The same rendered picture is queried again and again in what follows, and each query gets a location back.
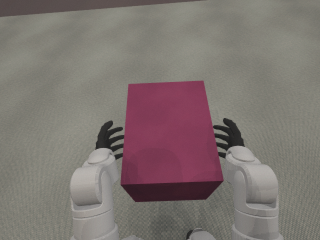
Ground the robot left forearm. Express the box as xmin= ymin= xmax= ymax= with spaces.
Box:
xmin=69 ymin=148 xmax=120 ymax=240

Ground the right robot hand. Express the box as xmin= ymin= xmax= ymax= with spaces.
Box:
xmin=213 ymin=118 xmax=245 ymax=159

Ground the left robot hand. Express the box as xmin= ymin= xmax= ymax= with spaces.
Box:
xmin=95 ymin=120 xmax=125 ymax=160

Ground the robot right shin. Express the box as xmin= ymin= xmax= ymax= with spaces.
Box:
xmin=190 ymin=228 xmax=203 ymax=236

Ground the robot right forearm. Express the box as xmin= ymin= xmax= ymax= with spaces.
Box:
xmin=223 ymin=146 xmax=284 ymax=240

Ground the carton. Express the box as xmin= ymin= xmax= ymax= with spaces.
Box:
xmin=120 ymin=80 xmax=224 ymax=202

